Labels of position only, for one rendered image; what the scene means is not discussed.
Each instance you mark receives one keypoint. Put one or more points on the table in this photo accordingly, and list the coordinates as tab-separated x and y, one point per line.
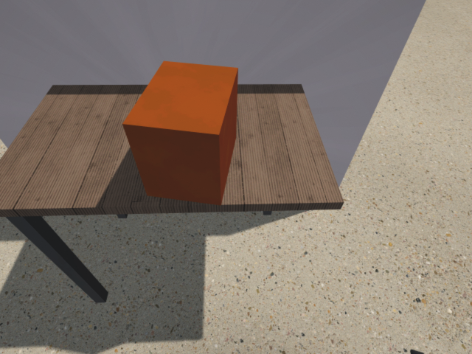
72	157

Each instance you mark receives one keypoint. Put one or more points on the carton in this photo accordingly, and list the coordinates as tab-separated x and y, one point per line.
182	131

